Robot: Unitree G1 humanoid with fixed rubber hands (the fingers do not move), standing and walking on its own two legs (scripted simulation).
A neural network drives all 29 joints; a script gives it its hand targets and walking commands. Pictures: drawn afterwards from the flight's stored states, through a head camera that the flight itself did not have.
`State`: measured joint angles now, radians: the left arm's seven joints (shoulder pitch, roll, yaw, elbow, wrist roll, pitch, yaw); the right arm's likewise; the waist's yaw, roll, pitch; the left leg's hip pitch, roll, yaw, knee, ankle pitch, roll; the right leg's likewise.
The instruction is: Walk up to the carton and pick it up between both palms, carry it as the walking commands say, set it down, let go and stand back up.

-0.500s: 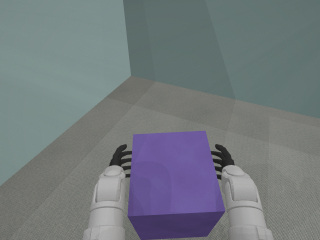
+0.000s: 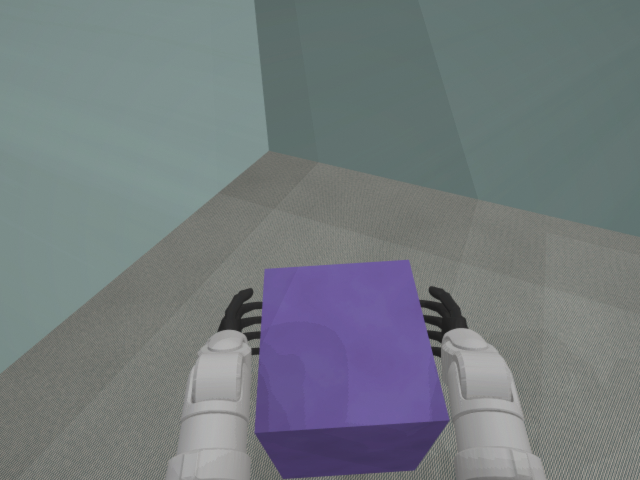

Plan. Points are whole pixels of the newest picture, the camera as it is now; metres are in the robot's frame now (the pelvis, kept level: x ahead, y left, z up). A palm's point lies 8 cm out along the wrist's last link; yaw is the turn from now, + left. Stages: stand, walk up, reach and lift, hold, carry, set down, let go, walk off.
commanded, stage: reach and lift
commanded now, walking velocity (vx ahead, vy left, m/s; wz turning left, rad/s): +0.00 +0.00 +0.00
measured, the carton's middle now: (343, 374) +0.30 +0.00 -0.03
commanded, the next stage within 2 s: hold in 0.42 s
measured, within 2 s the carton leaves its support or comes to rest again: neither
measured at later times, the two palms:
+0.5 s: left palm (231, 350) +0.29 +0.14 +0.05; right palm (457, 347) +0.29 -0.15 +0.05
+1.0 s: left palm (228, 355) +0.28 +0.14 +0.05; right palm (457, 352) +0.29 -0.14 +0.05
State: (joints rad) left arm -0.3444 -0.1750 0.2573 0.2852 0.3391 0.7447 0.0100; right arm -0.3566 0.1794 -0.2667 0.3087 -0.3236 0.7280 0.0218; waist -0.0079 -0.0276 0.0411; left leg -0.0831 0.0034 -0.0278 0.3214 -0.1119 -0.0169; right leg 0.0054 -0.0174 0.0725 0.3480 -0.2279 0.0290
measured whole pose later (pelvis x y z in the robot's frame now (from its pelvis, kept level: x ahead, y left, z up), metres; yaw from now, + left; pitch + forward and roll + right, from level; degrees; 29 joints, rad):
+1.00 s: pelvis -0.01 +0.00 +0.00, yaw +0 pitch -8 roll +0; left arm -0.28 -0.16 0.20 0.21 0.30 0.79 0.00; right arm -0.30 0.16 -0.21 0.25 -0.30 0.76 0.02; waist -0.01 -0.03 0.04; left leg -0.08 0.00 -0.03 0.34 -0.11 -0.02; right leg 0.01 -0.02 0.07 0.36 -0.23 0.03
